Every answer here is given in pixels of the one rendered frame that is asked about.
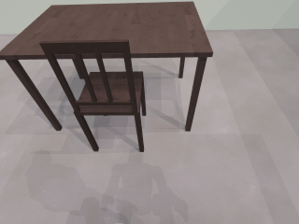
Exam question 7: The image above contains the chair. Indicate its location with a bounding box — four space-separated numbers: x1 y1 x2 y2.
39 39 147 152

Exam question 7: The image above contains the table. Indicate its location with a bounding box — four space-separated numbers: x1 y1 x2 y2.
0 1 213 132

